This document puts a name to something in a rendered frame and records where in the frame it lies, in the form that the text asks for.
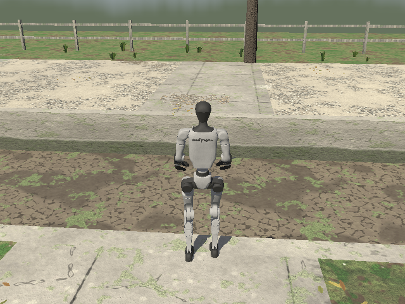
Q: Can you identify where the robot left hand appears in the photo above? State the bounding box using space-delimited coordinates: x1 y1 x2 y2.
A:
175 161 189 171

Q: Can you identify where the right robot upper arm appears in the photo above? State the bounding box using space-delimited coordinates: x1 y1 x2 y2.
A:
216 129 230 162

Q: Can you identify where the right robot thigh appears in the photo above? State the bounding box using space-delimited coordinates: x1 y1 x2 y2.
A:
209 176 224 219

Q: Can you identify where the right robot forearm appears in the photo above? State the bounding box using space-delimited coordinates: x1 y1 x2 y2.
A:
224 154 232 166

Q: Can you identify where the left robot upper arm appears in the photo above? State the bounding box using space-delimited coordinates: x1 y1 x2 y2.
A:
175 128 190 162

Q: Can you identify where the right robot foot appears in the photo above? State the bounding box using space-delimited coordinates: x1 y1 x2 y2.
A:
209 242 218 258

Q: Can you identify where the robot right hand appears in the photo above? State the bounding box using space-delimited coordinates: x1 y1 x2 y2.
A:
216 160 231 170

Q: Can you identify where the left robot forearm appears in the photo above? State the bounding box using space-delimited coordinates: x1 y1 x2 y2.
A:
174 153 182 166

